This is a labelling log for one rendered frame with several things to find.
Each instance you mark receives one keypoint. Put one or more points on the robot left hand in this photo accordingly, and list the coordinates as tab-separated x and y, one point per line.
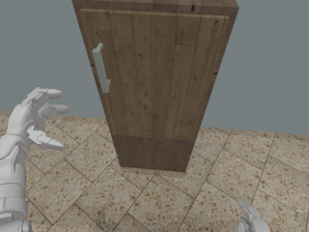
24	116

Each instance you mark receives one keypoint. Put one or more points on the robot left forearm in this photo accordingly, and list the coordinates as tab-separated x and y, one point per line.
13	176

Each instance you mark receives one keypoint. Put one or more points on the left robot upper arm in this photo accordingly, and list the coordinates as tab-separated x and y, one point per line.
20	225

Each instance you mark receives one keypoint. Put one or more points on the handle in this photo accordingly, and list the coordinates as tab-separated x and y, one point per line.
104	82

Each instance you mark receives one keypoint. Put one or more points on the cupboard door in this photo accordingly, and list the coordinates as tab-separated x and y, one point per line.
159	65

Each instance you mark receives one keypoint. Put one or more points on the robot right hand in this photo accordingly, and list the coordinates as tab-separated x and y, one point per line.
256	225

